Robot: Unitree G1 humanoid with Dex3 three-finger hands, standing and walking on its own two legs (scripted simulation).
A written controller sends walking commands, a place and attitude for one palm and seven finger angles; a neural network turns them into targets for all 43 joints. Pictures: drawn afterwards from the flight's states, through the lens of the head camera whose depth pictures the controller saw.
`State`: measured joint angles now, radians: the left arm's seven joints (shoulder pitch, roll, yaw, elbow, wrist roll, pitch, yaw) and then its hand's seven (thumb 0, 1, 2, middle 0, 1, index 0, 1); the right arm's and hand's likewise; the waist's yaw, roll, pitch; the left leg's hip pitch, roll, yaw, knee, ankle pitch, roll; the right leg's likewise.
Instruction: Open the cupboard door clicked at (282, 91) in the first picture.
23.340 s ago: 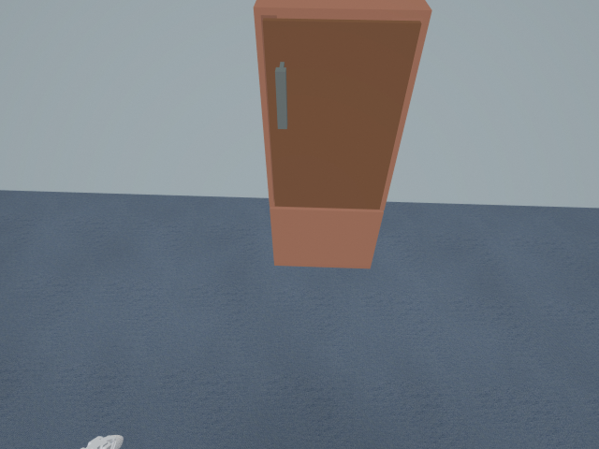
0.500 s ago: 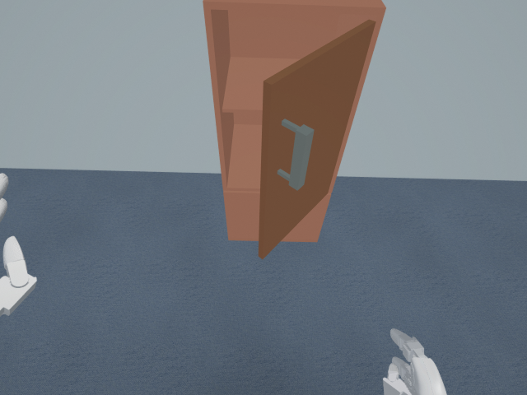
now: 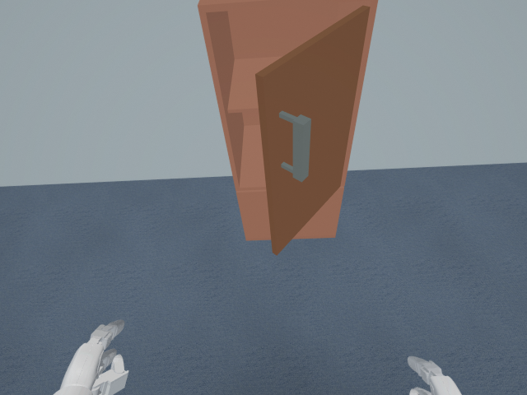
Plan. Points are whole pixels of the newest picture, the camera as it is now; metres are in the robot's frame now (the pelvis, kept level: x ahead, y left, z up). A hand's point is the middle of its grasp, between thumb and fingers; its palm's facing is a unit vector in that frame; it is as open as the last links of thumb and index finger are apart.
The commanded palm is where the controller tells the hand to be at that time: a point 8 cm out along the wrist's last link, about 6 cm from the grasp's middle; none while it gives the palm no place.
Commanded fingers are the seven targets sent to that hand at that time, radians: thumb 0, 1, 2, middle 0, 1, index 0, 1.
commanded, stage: let the arm hang, fingers relaxed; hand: left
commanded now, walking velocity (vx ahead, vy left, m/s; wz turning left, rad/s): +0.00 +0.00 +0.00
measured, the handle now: (292, 146) +0.58 -0.03 +0.03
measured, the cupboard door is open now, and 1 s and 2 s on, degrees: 49 49 49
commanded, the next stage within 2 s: look to check the result in 0.92 s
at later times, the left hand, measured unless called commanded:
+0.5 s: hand out of the picture -0.03 +0.16 -0.16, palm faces +0.06 -0.97 -0.23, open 7.3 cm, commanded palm none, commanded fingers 0.00 0.90 0.90 -0.20 -0.30 -0.20 -0.30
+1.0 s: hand out of the picture +0.02 +0.14 -0.17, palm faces +0.08 -0.98 -0.17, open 7.3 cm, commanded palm none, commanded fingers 0.00 0.90 0.90 -0.20 -0.30 -0.20 -0.30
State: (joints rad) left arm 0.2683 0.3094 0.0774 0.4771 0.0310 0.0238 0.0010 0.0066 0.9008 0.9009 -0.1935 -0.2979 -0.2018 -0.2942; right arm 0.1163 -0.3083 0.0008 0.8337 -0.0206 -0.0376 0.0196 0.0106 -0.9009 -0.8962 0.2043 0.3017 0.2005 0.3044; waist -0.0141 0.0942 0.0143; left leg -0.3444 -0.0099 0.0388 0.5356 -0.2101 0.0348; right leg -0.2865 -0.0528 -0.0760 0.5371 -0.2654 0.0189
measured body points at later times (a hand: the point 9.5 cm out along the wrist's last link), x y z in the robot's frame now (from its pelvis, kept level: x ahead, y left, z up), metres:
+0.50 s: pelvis +0.01 -0.02 +0.01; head +0.03 -0.04 +0.45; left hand -0.03 +0.21 -0.14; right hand -0.01 -0.23 -0.16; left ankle +0.04 +0.10 -0.73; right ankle +0.01 -0.13 -0.73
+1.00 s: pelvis +0.03 -0.02 +0.01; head +0.05 -0.03 +0.46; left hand +0.01 +0.19 -0.15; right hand +0.02 -0.23 -0.16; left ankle +0.04 +0.10 -0.73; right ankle +0.01 -0.13 -0.73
